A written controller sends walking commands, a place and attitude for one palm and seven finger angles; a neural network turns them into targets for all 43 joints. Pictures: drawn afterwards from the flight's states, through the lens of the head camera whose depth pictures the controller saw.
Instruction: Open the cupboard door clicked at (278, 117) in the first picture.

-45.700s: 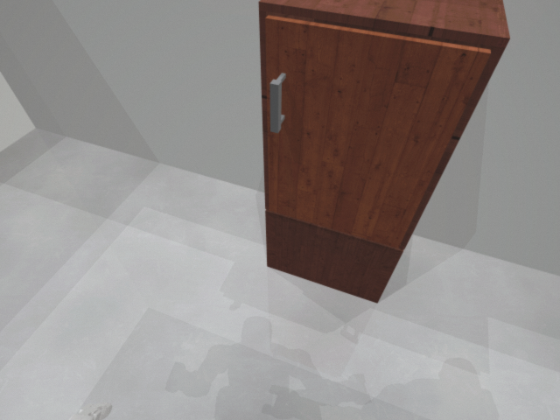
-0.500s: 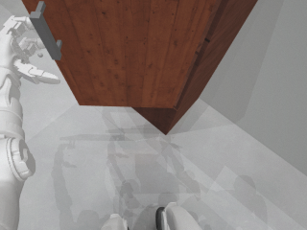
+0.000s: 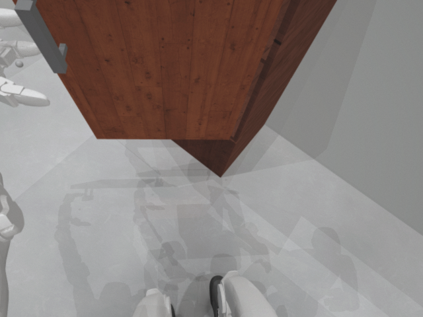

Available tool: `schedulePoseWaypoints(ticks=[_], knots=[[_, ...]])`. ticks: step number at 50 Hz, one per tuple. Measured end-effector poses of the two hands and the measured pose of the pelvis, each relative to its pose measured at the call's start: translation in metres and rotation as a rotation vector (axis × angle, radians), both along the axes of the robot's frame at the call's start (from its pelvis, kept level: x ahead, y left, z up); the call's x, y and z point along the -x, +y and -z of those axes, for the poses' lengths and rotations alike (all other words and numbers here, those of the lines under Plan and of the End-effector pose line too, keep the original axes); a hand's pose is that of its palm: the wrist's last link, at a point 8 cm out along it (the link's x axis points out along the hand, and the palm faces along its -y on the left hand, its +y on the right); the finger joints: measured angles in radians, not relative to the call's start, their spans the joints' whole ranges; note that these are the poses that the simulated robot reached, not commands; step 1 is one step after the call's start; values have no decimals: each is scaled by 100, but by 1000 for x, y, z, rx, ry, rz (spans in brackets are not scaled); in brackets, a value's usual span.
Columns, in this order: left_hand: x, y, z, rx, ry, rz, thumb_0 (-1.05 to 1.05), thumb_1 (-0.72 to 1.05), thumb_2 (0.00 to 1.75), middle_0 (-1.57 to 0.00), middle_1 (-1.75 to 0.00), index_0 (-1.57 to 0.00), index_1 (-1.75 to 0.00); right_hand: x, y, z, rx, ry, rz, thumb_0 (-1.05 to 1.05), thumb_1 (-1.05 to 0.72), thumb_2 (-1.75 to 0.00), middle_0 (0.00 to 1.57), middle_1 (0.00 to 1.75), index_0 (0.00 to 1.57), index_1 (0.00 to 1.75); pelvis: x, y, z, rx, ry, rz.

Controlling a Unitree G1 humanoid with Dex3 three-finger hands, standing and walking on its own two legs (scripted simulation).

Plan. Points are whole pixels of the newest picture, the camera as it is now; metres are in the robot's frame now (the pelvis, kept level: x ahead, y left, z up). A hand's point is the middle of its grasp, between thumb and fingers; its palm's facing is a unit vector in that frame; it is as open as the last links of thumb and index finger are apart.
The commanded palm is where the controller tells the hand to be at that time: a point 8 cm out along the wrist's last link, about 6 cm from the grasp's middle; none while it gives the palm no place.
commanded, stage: move the hooked fingers beside the handle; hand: left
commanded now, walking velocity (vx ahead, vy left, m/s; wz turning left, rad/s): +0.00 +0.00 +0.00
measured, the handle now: (47, 32) +0.59 +0.22 +0.10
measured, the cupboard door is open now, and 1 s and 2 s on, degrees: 41 41 41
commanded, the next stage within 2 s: slide the fingers in behind the handle in 1.38 s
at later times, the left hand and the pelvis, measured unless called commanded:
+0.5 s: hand (4, 63) +0.52 +0.27 +0.11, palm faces -0.03 -1.00 -0.04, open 14.0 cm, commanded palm +0.51 +0.31 +0.10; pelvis +0.00 +0.00 +0.00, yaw +0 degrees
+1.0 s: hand out of the picture +0.51 +0.28 +0.11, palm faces -0.02 -1.00 -0.02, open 14.0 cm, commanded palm +0.51 +0.32 +0.10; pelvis -0.01 +0.00 +0.00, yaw +0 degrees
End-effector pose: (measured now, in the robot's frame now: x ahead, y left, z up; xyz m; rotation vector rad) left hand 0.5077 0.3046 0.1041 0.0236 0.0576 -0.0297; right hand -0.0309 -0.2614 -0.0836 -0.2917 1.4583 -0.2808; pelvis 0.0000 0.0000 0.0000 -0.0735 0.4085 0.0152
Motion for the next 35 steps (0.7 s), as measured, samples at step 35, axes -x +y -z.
schedulePoseWaypoints(ticks=[35], knots=[[12,24,-8,2,-12,1,-1,-50,30,-30,-120,-30,-120,-7,0,-1,7,-7,-12,1,-90,-90,20,30,21,30,0,1,0,7,-2,-4]])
